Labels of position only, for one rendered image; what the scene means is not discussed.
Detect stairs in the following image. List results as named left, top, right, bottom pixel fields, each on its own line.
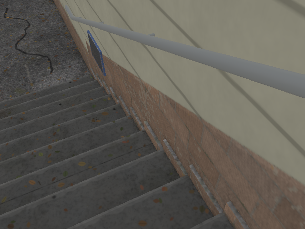
left=0, top=74, right=234, bottom=229

